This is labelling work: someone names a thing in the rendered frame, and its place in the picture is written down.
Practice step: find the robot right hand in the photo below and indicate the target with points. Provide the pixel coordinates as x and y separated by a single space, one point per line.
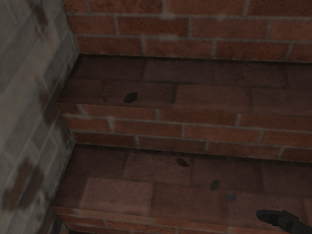
285 220

